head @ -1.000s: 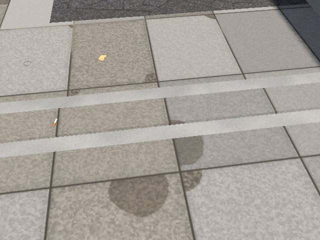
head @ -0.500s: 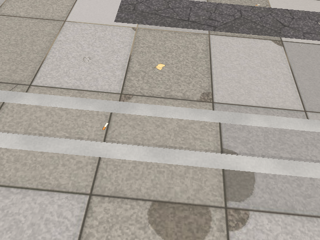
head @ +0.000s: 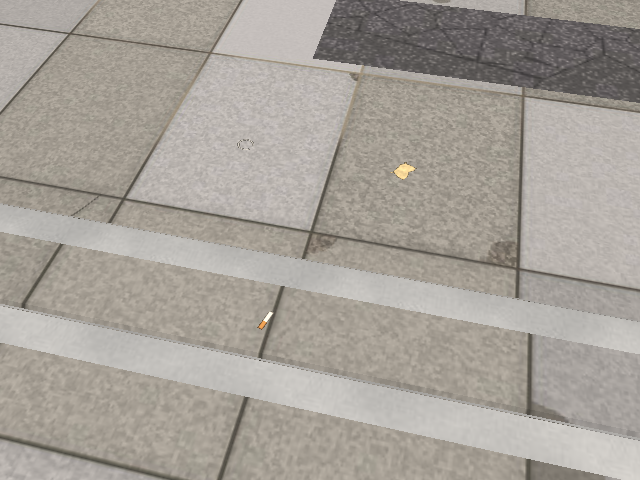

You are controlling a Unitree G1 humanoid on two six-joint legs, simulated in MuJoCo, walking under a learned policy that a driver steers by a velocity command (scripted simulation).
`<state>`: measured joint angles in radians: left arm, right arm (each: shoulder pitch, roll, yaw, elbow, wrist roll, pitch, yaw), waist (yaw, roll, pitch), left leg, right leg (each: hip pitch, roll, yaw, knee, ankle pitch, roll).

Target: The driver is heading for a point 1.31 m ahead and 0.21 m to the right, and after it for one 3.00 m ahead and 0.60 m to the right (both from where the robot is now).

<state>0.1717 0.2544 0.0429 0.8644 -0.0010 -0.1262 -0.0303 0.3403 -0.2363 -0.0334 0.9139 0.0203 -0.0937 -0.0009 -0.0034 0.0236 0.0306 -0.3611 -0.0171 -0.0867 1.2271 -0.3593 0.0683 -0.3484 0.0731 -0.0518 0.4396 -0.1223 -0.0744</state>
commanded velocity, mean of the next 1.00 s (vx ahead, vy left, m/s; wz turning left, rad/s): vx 0.50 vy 0.00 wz -0.26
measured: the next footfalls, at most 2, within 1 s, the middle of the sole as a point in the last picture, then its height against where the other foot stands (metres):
left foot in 0.40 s outside the picture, level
right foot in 0.98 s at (398, 390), level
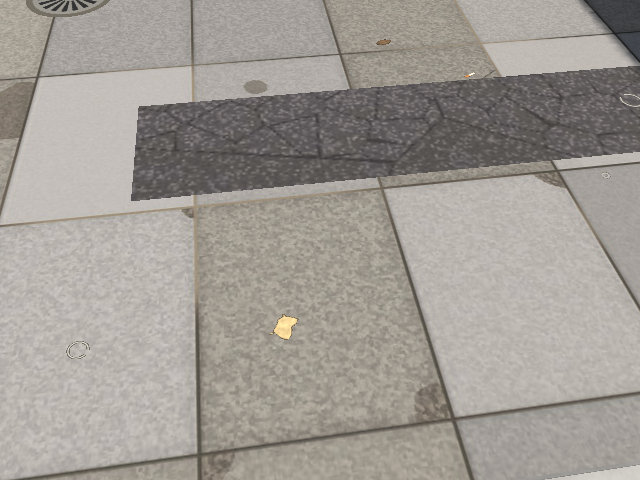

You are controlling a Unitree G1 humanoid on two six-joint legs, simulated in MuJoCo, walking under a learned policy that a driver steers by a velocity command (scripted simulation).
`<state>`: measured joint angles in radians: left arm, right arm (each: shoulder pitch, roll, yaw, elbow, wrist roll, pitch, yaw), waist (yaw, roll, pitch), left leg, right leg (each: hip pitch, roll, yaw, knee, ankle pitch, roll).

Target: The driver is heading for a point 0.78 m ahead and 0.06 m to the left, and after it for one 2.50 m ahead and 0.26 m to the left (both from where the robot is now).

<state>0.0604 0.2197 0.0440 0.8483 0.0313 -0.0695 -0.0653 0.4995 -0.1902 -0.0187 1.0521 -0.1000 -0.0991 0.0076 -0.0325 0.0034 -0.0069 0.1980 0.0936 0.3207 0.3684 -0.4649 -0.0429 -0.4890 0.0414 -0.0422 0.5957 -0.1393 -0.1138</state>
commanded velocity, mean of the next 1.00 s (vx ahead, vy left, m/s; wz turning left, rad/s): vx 0.50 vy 0.00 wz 0.13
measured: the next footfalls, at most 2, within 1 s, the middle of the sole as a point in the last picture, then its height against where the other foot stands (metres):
left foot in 0.42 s outside the picture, level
right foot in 0.88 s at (361, 426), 0.14 m lower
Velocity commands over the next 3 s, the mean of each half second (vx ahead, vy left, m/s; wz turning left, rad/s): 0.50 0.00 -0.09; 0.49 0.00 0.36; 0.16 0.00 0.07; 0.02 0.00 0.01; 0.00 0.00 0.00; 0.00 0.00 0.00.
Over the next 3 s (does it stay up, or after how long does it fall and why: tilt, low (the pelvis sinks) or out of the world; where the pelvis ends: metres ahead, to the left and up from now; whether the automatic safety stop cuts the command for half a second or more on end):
stays up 0.78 0.05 -0.12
